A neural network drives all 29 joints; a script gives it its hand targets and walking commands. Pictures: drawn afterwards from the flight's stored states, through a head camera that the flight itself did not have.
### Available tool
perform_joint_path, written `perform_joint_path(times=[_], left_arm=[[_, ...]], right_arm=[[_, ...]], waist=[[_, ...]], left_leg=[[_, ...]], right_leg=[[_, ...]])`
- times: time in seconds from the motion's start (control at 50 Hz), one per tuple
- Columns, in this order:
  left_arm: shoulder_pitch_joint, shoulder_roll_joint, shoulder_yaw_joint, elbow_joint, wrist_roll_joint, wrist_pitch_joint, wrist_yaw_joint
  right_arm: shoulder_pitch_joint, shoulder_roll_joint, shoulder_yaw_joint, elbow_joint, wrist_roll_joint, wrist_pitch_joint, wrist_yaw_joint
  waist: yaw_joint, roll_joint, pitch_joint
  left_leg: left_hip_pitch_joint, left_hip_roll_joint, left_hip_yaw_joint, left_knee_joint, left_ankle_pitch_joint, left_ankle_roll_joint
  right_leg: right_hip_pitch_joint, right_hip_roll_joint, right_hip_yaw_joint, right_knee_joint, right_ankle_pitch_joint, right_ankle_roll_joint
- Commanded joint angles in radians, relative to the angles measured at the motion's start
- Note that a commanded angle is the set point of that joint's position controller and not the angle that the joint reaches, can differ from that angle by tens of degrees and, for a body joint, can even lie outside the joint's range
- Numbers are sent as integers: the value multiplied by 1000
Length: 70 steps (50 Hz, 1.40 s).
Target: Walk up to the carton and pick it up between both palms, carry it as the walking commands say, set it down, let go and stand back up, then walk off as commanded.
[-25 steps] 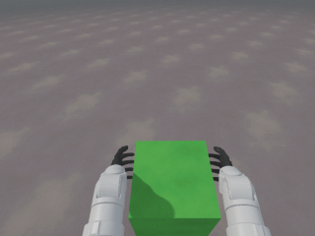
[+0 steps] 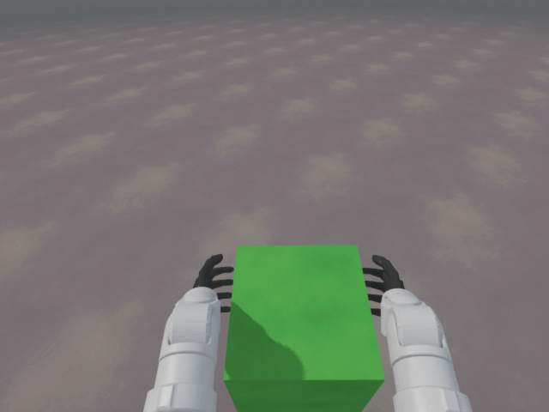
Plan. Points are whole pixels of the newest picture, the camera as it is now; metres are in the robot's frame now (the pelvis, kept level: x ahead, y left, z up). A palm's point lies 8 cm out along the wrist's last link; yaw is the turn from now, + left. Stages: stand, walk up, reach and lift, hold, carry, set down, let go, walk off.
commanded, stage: hold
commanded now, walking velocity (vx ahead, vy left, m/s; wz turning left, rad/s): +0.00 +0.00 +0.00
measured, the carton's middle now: (297, 332) +0.29 +0.00 -0.03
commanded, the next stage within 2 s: carry in 0.06 s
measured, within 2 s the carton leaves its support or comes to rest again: neither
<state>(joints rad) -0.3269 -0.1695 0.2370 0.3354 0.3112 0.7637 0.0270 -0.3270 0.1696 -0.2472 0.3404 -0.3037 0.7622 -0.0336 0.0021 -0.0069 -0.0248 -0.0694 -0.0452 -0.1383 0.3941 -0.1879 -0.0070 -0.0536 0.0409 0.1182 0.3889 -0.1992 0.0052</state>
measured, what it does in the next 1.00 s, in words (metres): steps to the left: left foot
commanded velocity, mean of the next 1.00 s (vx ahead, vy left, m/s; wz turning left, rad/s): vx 0.00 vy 0.29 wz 0.00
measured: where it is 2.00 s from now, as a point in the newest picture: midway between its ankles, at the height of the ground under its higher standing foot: outside the picture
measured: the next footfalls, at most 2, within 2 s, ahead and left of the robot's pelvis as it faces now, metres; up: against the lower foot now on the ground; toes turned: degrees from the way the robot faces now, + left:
left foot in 0.86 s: +0.05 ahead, +0.33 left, +0.00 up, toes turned +10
right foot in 1.12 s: +0.00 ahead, +0.17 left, +0.00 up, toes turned -10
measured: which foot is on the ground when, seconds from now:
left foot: down 0.00-0.56, up 0.58-0.84, down 0.86-1.00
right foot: down 0.00-0.86, up 0.88-1.00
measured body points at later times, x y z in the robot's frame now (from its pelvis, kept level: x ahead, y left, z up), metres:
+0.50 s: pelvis +0.00 +0.07 -0.02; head +0.02 +0.07 +0.43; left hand +0.29 +0.24 +0.07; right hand +0.32 -0.04 +0.07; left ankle +0.01 +0.14 -0.74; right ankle -0.01 -0.04 -0.71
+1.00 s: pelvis -0.03 +0.22 -0.02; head -0.03 +0.24 +0.43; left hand +0.24 +0.39 +0.07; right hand +0.26 +0.11 +0.08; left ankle +0.01 +0.32 -0.74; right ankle -0.04 +0.09 -0.68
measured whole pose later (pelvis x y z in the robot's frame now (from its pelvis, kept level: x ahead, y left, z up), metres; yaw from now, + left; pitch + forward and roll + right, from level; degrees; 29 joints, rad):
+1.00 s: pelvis -0.03 +0.22 -0.02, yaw +3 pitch +5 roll +0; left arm -0.19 -0.14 0.04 -0.38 0.08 1.24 0.26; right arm -0.21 0.14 -0.02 -0.33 -0.09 1.23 -0.25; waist 0.02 -0.04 -0.10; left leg -0.45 0.03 0.12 0.58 -0.22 0.04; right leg -0.57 -0.12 -0.10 1.06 -0.53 0.04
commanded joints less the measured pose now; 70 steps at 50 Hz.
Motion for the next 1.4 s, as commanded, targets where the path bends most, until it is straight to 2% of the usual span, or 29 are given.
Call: perform_joint_path(times=[0.0,0.02,0.04,0.1,0.18,0.28,0.3,0.34,0.4,0.5,0.54,0.56,0.58,0.64,0.68,0.8,0.84,0.86,0.88,0.94,1.08,1.1,1.12,1.14,1.16,1.2,1.24,1.34,1.38], left_arm=[[-509,-996,-519,-14,-299,-37,-279],[-505,-996,-521,-16,-300,-36,-279],[-501,-969,-544,-29,-291,-37,-269],[-513,-975,-582,-84,-334,-33,-257],[-485,-1026,-678,-227,-391,11,-210],[-405,-999,-734,-405,-443,109,-157],[-366,-990,-747,-443,-454,135,-144],[-358,-995,-811,-562,-511,200,-118],[-351,-997,-843,-702,-582,274,-89],[-248,-981,-809,-770,-608,373,-44],[-216,-965,-771,-770,-600,400,-33],[-193,-928,-745,-760,-589,409,-25],[-167,-938,-726,-755,-578,410,-20],[-214,-960,-721,-802,-565,409,-13],[-204,-958,-703,-819,-551,410,-3],[-146,-898,-704,-799,-538,438,15],[-137,-884,-704,-776,-527,449,16],[-162,-870,-716,-791,-533,458,14],[-196,-890,-741,-806,-552,465,8],[-280,-968,-784,-826,-606,458,-15],[-212,-953,-746,-785,-579,458,-18],[-198,-942,-727,-773,-571,460,-21],[-179,-919,-701,-755,-563,460,-26],[-169,-951,-696,-740,-560,443,-26],[-182,-971,-701,-751,-563,444,-25],[-203,-993,-713,-771,-554,434,-30],[-206,-1009,-718,-805,-552,422,-27],[-154,-934,-727,-808,-543,432,-13],[-136,-923,-736,-800,-531,440,-8]], right_arm=[[-518,1004,514,-20,298,-38,274],[-514,1003,516,-22,299,-37,274],[-507,980,543,-20,297,-39,267],[-537,1004,600,-86,329,-31,258],[-592,1037,733,-274,442,20,232],[-498,1048,785,-414,501,122,178],[-437,1024,780,-440,497,146,163],[-360,1009,789,-533,508,194,121],[-280,1011,783,-654,517,273,71],[-201,977,761,-761,509,369,8],[-195,955,744,-769,517,394,-7],[-181,940,740,-785,520,408,-13],[-221,950,768,-828,541,415,-11],[-306,991,786,-847,585,418,-4],[-299,1004,784,-850,603,419,0],[-191,941,735,-779,563,451,-13],[-171,910,714,-754,544,460,-12],[-168,880,693,-758,529,461,-11],[-157,902,687,-765,531,456,-9],[-189,964,685,-778,528,439,-2],[-179,959,721,-784,526,435,-5],[-180,951,726,-771,527,439,-6],[-188,949,730,-770,525,442,-9],[-252,961,788,-853,546,440,-2],[-267,982,777,-833,549,442,1],[-296,1005,791,-833,569,434,14],[-293,1026,802,-851,594,425,25],[-215,959,775,-813,575,441,17],[-182,935,761,-792,562,451,17]], waist=[[-2,6,-176],[-2,6,-177],[9,41,-135],[19,-19,-218],[12,-184,-316],[4,-163,-412],[1,-61,-425],[-11,258,-414],[-9,119,-410],[7,111,-409],[26,19,-397],[13,-275,-428],[19,-337,-438],[13,-106,-361],[15,-151,-324],[15,-237,-356],[12,-59,-392],[-12,195,-351],[-22,351,-359],[-2,198,-341],[17,110,-365],[27,40,-348],[30,-167,-324],[27,-402,-323],[19,-236,-316],[15,-79,-297],[11,-121,-273],[21,-244,-320],[16,-146,-373]], left_leg=[[36,-40,52,-71,41,2],[37,-40,52,-71,46,2],[-161,123,-45,-13,-111,9],[-287,88,-10,110,-89,24],[-382,51,115,345,-247,3],[-177,39,163,62,-67,22],[-84,114,72,49,106,53],[38,310,-113,89,710,195],[4,284,-28,117,693,266],[-95,213,87,194,582,237],[-363,159,142,309,353,145],[-647,72,177,512,-172,50],[-739,67,125,692,-378,20],[-685,146,83,716,-229,-7],[-578,109,160,570,-200,-21],[-322,44,282,86,-92,-10],[-100,81,246,-37,-38,11],[-36,288,-11,-77,163,83],[-12,375,-88,-21,366,184],[-133,296,82,30,311,219],[-225,251,117,94,163,217],[-368,225,146,144,94,161],[-595,154,193,304,-88,89],[-741,64,170,545,-320,28],[-725,132,56,718,-293,14],[-653,164,68,730,-160,0],[-565,133,143,579,-136,-19],[-374,71,250,186,-173,-18],[-187,42,286,10,-85,-9]], right_leg=[[-11,36,-48,-79,51,-1],[-9,36,-48,-78,57,0],[-176,-155,-11,-2,-171,-10],[-171,-242,89,0,-217,-45],[-129,-440,254,21,306,-158],[-189,-304,21,225,432,-26],[-297,-250,-43,320,321,18],[-569,-102,-205,550,-383,64],[-597,-110,-183,699,-375,40],[-375,-99,-266,275,-190,8],[-63,-243,-149,30,103,-22],[136,-579,263,18,616,-138],[138,-650,358,23,704,-267],[-9,-497,81,24,398,-186],[-98,-424,-56,23,368,-130],[-129,-374,-159,96,351,-58],[-270,-285,-229,260,100,17],[-514,-187,-307,419,-262,79],[-618,-142,-292,624,-482,65],[-588,-150,-207,787,-365,21],[-257,-132,-275,174,-130,-20],[-101,-212,-206,26,-14,-29],[60,-433,68,-56,70,-67],[30,-678,384,-115,285,-230],[-9,-647,303,-78,328,-246],[-100,-506,43,-47,140,-174],[-147,-420,-98,-11,210,-117],[-127,-399,-160,62,391,-77],[-179,-333,-214,185,264,-9]])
